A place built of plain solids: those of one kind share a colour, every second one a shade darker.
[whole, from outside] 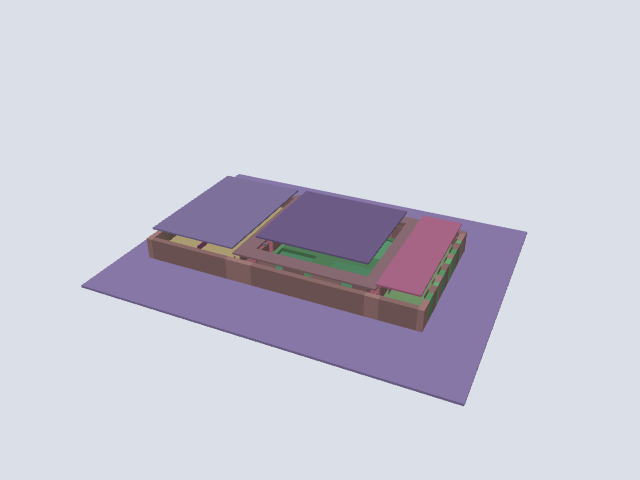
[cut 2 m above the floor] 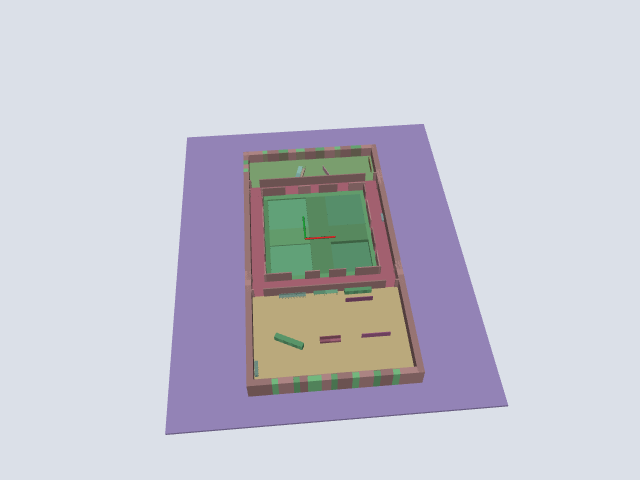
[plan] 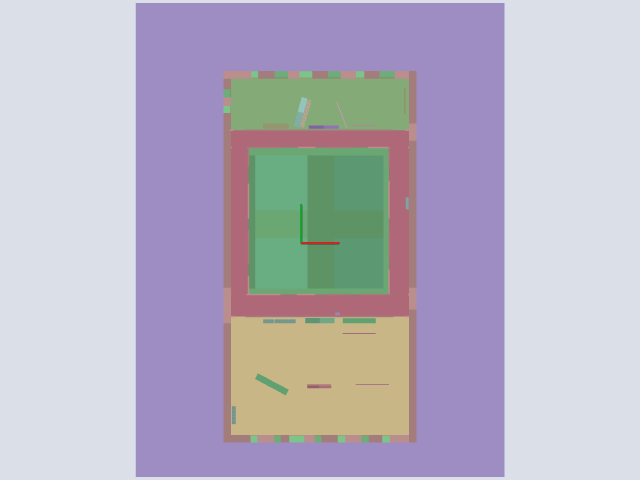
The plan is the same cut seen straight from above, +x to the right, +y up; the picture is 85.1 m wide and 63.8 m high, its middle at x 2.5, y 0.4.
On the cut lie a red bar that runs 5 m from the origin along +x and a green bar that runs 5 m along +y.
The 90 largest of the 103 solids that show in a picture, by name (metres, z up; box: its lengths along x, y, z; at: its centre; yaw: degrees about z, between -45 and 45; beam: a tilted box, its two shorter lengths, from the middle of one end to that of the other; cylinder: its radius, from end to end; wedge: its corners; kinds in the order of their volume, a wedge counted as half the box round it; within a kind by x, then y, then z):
{
 "ground_under_all_1": {"box": [49.01, 63.01, 0.4], "at": [2.51, 0.4, -1.43]},
 "wall_1": {"box": [1.0, 17.66, 3.88], "at": [-9.82, -17.68, 0.66]},
 "wall_2": {"box": [1.0, 4.7, 3.88], "at": [-9.82, -8.3, 0.66]},
 "wall_3": {"box": [1.0, 21.35, 3.88], "at": [-9.82, 2.92, 0.66]},
 "wall_4": {"box": [1.0, 4.1, 3.88], "at": [-9.82, 13.85, 0.66]},
 "wall_5": {"box": [1.0, 3.2, 3.88], "at": [-9.82, 15.7, 0.66]},
 "wall_6": {"box": [1.0, 1.15, 3.88], "at": [-9.82, 18.77, 0.66]},
 "wall_7": {"box": [1.0, 2.4, 3.88], "at": [-9.82, 21.65, 0.66]},
 "wall_8": {"box": [3.59, 1.0, 3.88], "at": [-8.52, -26.01, 0.66]},
 "wall_9": {"box": [3.69, 1.0, 3.88], "at": [-8.47, 22.35, 0.66]},
 "wall_10": {"box": [0.2, 4.47, 3.88], "at": [-7.01, -0.49, 0.66]},
 "wall_11": {"box": [0.2, 4.67, 3.88], "at": [-7.01, 5.58, 0.66]},
 "wall_12": {"box": [0.2, 2.63, 3.88], "at": [-7.01, 11.49, 0.66]},
 "wall_13": {"box": [4.33, 0.2, 3.88], "at": [-4.95, 12.7, 0.66]},
 "wall_14": {"box": [4.38, 0.2, 3.88], "at": [-4.93, -6.85, 0.66]},
 "wall_15": {"box": [2.2, 1.0, 3.88], "at": [-4.72, -26.01, 0.66]},
 "wall_16": {"box": [2.18, 1.0, 3.88], "at": [-4.63, 22.35, 0.66]},
 "wall_17": {"box": [1.14, 1.0, 3.88], "at": [-2.15, -26.01, 0.66]},
 "wall_18": {"box": [1.52, 1.0, 3.88], "at": [-0.98, 22.35, 0.66]},
 "wall_19": {"box": [2.45, 0.2, 3.88], "at": [0.64, -6.85, 0.66]},
 "wall_20": {"box": [2.3, 0.2, 3.88], "at": [0.71, 12.7, 0.66]},
 "wall_21": {"box": [1.39, 1.0, 3.88], "at": [1.11, -26.01, 0.66]},
 "wall_22": {"box": [19.77, 0.2, 3.88], "at": [2.42, -9.75, 0.66]},
 "wall_23": {"box": [19.77, 0.2, 3.88], "at": [2.42, 15.0, 0.66]},
 "wall_24": {"box": [2.09, 1.0, 3.88], "at": [2.52, 22.35, 0.66]},
 "wall_25": {"box": [2.16, 1.0, 3.88], "at": [3.79, -26.01, 0.66]},
 "wall_26": {"box": [2.83, 0.2, 3.88], "at": [4.77, -6.85, 0.66]},
 "wall_27": {"box": [3.45, 0.2, 3.88], "at": [5.08, 12.7, 0.66]},
 "wall_28": {"box": [2.01, 1.0, 3.88], "at": [6.27, 22.35, 0.66]},
 "wall_29": {"box": [2.11, 1.0, 3.88], "at": [6.92, -26.01, 0.66]},
 "wall_30": {"box": [2.05, 1.0, 3.88], "at": [9.4, 22.35, 0.66]},
 "wall_31": {"box": [4.25, 0.2, 3.88], "at": [9.81, -6.85, 0.66]},
 "wall_32": {"box": [1.8, 1.0, 3.88], "at": [9.88, -26.01, 0.66]},
 "wall_33": {"box": [2.93, 0.2, 3.88], "at": [10.32, 12.7, 0.66]},
 "wall_34": {"box": [0.2, 3.45, 3.88], "at": [11.69, -5.23, 0.66]},
 "wall_35": {"box": [0.2, 3.75, 3.88], "at": [11.69, -0.13, 0.66]},
 "wall_36": {"box": [0.2, 5.03, 3.88], "at": [11.69, 5.76, 0.66]},
 "wall_37": {"box": [0.2, 2.58, 3.88], "at": [11.69, 11.51, 0.66]},
 "wall_38": {"box": [3.56, 1.0, 3.88], "at": [13.56, -26.01, 0.66]},
 "wall_39": {"box": [2.91, 1.0, 3.88], "at": [13.88, 22.35, 0.66]},
 "wall_40": {"box": [1.0, 17.66, 3.88], "at": [14.84, -17.68, 0.66]},
 "wall_41": {"box": [1.0, 4.7, 3.88], "at": [14.84, -8.3, 0.66]},
 "wall_42": {"box": [1.0, 21.35, 3.88], "at": [14.84, 2.92, 0.66]},
 "wall_43": {"box": [1.0, 4.1, 3.88], "at": [14.84, 13.85, 0.66]},
 "wall_44": {"box": [1.0, 8.75, 3.88], "at": [14.84, 18.47, 0.66]},
 "floor_refectory_1": {"box": [23.85, 15.86, 1.28], "at": [2.51, -17.68, -0.64]},
 "floor_corr_1": {"box": [2.4, 19.55, 1.28], "at": [-8.21, 2.92, -0.64]},
 "floor_corr_2": {"box": [23.85, 2.9, 1.28], "at": [2.51, -8.3, -0.64]},
 "floor_corr_3": {"box": [23.85, 2.3, 1.28], "at": [2.51, 13.85, -0.64]},
 "floor_corr_4": {"box": [2.75, 19.55, 1.28], "at": [13.06, 2.92, -0.64]},
 "floor_gang_1": {"box": [0.9, 17.7, 1.28], "at": [-6.57, 2.8, -0.64]},
 "floor_gang_2": {"box": [6.95, 3.7, 1.28], "at": [-2.64, 2.5, -0.64]},
 "floor_gang_3": {"box": [18.7, 0.8, 1.28], "at": [2.33, -6.45, -0.64]},
 "floor_gang_4": {"box": [18.7, 1.05, 1.28], "at": [2.33, 12.17, -0.64]},
 "floor_gang_5": {"box": [3.55, 17.7, 1.28], "at": [2.61, 2.8, -0.64]},
 "floor_gang_6": {"box": [6.55, 3.7, 1.28], "at": [7.66, 2.5, -0.64]},
 "floor_gang_7": {"box": [0.75, 17.7, 1.28], "at": [11.31, 2.8, -0.64]},
 "floor_breakhall_1": {"box": [23.85, 6.95, 1.28], "at": [2.51, 18.47, -0.64]},
 "step_tier_1": {"box": [6.95, 6.7, 1.08], "at": [-2.64, -2.7, -0.74]},
 "step_tier_2": {"box": [6.95, 7.3, 0.99], "at": [-2.64, 8.0, -0.79]},
 "step_tier_3": {"box": [6.55, 6.7, 0.6], "at": [7.66, -2.7, -0.98]},
 "step_tier_4": {"box": [6.55, 7.3, 1.28], "at": [7.66, 8.0, -0.64]},
 "ceil_refectory_1": {"box": [23.85, 15.86, 0.3], "at": [2.51, -17.68, 4.35]},
 "ceil_hall_1": {"box": [18.7, 19.55, 0.3], "at": [2.33, 2.92, 5.8]},
 "ceil_corr_1": {"box": [2.4, 19.55, 0.3], "at": [-8.21, 2.92, 3.4]},
 "ceil_corr_2": {"box": [23.85, 2.9, 0.3], "at": [2.51, -8.3, 3.4]},
 "ceil_corr_3": {"box": [23.85, 2.3, 0.3], "at": [2.51, 13.85, 3.4]},
 "ceil_corr_4": {"box": [2.75, 19.55, 0.3], "at": [13.06, 2.92, 3.4]},
 "wall_mass_1": {"box": [0.85, 0.9, 3.88], "at": [-9.89, 17.75, 0.66]},
 "wall_mass_2": {"box": [0.85, 1.1, 3.88], "at": [-9.89, 19.9, 0.66]},
 "wall_mass_3": {"box": [0.9, 0.85, 3.88], "at": [-6.28, -26.08, 0.66]},
 "wall_mass_4": {"box": [0.9, 0.85, 3.88], "at": [-6.17, 22.42, 0.66]},
 "wall_mass_5": {"box": [0.9, 0.85, 3.88], "at": [-3.17, -26.08, 0.66]},
 "wall_mass_6": {"box": [1.8, 0.85, 3.88], "at": [-2.65, 22.42, 0.66]},
 "wall_mass_7": {"box": [2.0, 0.85, 3.88], "at": [-0.58, -26.08, 0.66]},
 "wall_mass_8": {"box": [1.7, 0.85, 3.88], "at": [0.62, 22.42, 0.66]},
 "wall_mass_9": {"box": [0.9, 0.85, 3.88], "at": [2.25, -26.08, 0.66]},
 "wall_mass_10": {"box": [1.7, 0.85, 3.88], "at": [4.42, 22.42, 0.66]},
 "wall_mass_11": {"box": [1.0, 0.85, 3.88], "at": [5.37, -26.08, 0.66]},
 "wall_mass_12": {"box": [1.1, 0.85, 3.88], "at": [7.83, 22.42, 0.66]},
 "wall_mass_13": {"box": [1.0, 0.85, 3.88], "at": [8.47, -26.08, 0.66]},
 "wall_mass_14": {"box": [1.0, 0.85, 3.88], "at": [11.28, -26.08, 0.66]},
 "wall_mass_15": {"box": [2.0, 0.85, 3.88], "at": [11.43, 22.42, 0.66]},
 "ceil_breakhall_1": {"box": [23.85, 6.95, 0.3], "at": [2.51, 18.47, 4.35]},
 "door_leaf_1": {"box": [1.8, 0.12, 4.55], "at": [-2.65, 21.94, 0.99]},
 "door_leaf_2": {"box": [1.7, 0.12, 4.55], "at": [0.62, 21.94, 0.99]},
 "door_leaf_3": {"box": [1.7, 0.12, 4.55], "at": [4.42, 21.94, 0.99]},
 "door_leaf_4": {"box": [2.0, 0.12, 4.55], "at": [11.43, 21.94, 0.99]},
 "rail_bars_ref_1": {"box": [4.39, 0.12, 2.28], "at": [7.72, -12.01, -0.14]},
 "rail_bars_ref_2": {"box": [4.45, 0.12, 2.28], "at": [9.46, -18.79, -0.14]}
}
